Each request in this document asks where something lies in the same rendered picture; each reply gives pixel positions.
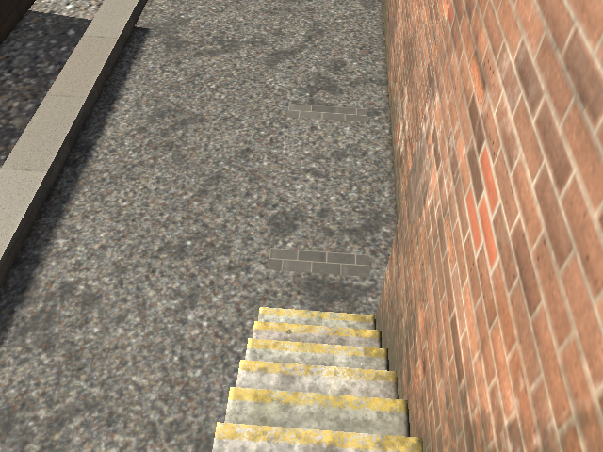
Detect stairs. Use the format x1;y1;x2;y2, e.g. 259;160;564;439
212;307;423;452

